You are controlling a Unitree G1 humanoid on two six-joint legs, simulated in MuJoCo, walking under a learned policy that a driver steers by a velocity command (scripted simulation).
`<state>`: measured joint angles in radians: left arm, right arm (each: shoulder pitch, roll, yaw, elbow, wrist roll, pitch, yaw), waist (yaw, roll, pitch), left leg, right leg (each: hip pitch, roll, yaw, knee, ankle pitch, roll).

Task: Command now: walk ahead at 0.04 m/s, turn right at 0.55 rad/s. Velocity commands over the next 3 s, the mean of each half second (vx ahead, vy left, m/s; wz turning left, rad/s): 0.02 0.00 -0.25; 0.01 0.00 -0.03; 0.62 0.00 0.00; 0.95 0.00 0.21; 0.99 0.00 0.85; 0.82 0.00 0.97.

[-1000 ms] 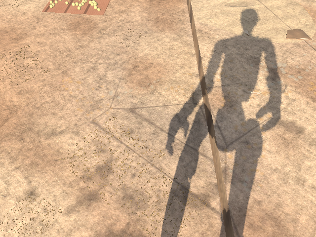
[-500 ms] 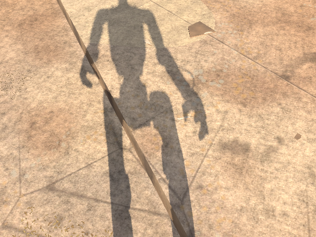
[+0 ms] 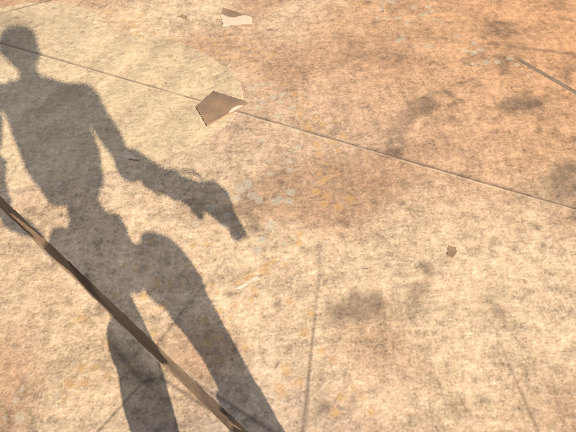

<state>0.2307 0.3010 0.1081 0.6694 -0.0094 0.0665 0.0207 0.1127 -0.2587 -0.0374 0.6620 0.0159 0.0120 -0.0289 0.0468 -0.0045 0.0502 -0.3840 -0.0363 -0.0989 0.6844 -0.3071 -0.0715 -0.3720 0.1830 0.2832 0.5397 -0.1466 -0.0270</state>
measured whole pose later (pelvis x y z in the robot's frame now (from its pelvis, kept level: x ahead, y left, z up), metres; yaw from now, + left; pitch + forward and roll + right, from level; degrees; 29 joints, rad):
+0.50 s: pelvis -0.01 +0.04 +0.01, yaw -7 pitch -1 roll +1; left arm 0.23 0.21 0.04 0.71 0.02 0.03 0.02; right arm 0.20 -0.21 -0.03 0.72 -0.02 -0.02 -0.01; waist -0.03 0.01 0.02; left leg -0.28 -0.03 0.02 0.50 -0.20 0.02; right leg -0.19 0.00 0.07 0.52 -0.32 0.01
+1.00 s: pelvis -0.01 +0.02 +0.01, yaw -6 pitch -1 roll +0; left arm 0.28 0.17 0.03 0.84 0.02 -0.02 0.02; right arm 0.23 -0.20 -0.05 0.89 -0.01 0.00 -0.03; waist -0.02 0.01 0.02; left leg -0.25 0.00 0.00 0.49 -0.21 0.00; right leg -0.15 0.03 0.05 0.49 -0.32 -0.01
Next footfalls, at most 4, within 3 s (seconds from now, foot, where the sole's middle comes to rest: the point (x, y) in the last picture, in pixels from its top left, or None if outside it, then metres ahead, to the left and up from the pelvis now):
0.02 left None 0.07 0.13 -0.77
0.42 right None -0.02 -0.09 -0.77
1.70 right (359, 402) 0.49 -0.09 -0.64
2.16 left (317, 234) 0.92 0.01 -0.64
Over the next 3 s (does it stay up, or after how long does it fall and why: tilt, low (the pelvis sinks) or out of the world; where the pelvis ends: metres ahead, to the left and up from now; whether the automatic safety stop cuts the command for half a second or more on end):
stays up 1.47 0.18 0.10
